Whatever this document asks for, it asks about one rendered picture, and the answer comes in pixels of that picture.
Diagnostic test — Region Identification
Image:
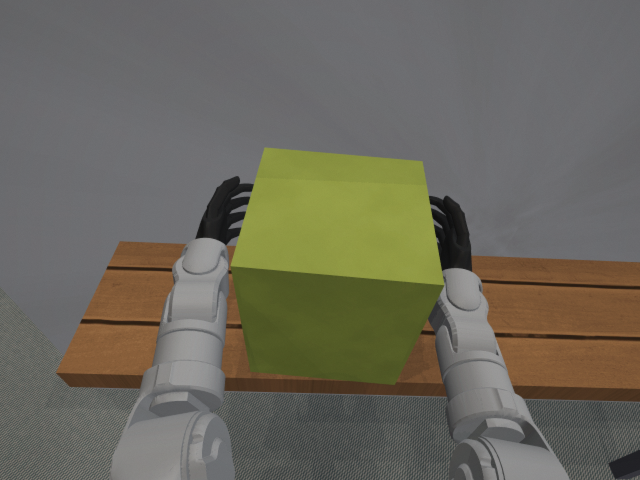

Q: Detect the table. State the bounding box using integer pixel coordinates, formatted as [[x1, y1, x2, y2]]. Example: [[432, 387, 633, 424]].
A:
[[56, 241, 640, 479]]

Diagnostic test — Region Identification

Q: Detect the robot left forearm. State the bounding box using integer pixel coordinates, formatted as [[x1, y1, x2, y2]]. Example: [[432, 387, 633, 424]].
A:
[[109, 238, 229, 480]]

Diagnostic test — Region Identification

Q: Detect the right robot hand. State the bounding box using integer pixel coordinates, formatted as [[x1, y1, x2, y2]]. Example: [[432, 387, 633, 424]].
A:
[[429, 196, 472, 272]]

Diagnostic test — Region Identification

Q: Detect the right robot upper arm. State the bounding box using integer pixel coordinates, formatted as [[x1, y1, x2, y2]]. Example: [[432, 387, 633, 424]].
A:
[[448, 436, 569, 480]]

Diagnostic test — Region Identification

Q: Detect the left robot hand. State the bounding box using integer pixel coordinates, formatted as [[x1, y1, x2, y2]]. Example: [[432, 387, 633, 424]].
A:
[[195, 176, 254, 245]]

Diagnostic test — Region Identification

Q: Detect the carton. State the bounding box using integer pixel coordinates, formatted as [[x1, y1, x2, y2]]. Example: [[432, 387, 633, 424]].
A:
[[230, 148, 444, 385]]

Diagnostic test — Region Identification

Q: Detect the left robot upper arm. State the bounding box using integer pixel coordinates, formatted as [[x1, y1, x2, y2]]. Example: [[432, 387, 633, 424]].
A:
[[111, 410, 235, 480]]

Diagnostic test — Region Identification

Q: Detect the robot right forearm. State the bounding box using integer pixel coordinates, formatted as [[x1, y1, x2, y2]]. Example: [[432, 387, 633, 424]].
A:
[[428, 268, 570, 480]]

